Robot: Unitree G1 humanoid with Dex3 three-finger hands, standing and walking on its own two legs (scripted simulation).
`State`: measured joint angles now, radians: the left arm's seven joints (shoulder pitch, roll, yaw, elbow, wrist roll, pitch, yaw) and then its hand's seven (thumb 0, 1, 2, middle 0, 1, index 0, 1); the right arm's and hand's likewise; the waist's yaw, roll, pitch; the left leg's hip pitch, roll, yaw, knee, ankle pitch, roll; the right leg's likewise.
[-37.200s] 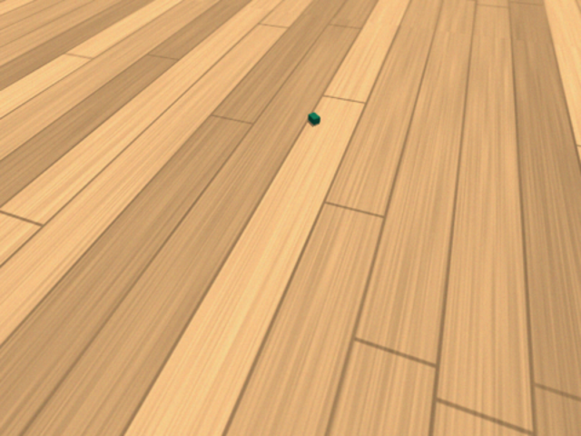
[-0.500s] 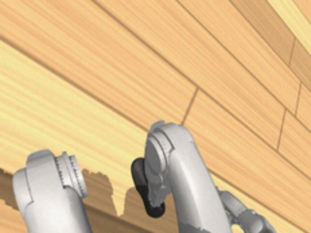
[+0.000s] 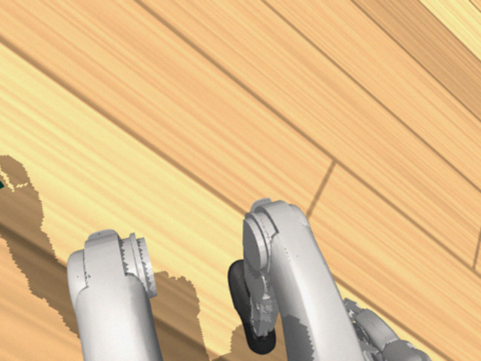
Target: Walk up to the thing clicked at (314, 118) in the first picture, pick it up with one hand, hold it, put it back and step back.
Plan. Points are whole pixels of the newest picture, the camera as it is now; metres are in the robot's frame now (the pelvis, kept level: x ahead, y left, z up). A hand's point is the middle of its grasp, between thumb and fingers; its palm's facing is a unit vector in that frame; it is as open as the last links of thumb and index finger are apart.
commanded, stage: withdraw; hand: left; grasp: from above
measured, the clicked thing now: out of the picture +0.42 +0.40 -0.29
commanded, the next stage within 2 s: home in 0.54 s
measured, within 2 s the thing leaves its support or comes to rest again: neither
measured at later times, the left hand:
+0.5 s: hand out of the picture +0.39 +0.38 -0.11, palm faces -0.43 -0.16 -0.89, open 13.1 cm
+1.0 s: hand out of the picture +0.41 +0.40 -0.10, palm faces -0.35 -0.33 -0.88, open 11.6 cm
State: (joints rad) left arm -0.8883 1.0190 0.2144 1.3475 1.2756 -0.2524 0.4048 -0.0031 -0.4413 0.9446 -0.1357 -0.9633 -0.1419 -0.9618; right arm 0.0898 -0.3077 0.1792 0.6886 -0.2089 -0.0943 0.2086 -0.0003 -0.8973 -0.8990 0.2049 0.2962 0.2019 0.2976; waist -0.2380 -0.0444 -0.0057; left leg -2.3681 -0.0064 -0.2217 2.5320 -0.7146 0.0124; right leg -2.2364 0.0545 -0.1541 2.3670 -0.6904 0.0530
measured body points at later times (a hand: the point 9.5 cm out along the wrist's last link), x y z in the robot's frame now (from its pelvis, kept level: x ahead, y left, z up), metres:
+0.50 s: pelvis -0.02 -0.01 +0.03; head +0.19 +0.12 +0.41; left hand +0.41 +0.39 -0.06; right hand +0.11 -0.28 -0.05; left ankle +0.06 +0.12 -0.27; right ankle +0.11 -0.13 -0.27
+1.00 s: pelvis +0.00 +0.00 +0.04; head +0.24 +0.09 +0.41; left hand +0.43 +0.41 -0.05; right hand +0.05 -0.25 -0.06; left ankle +0.06 +0.12 -0.27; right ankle +0.11 -0.13 -0.27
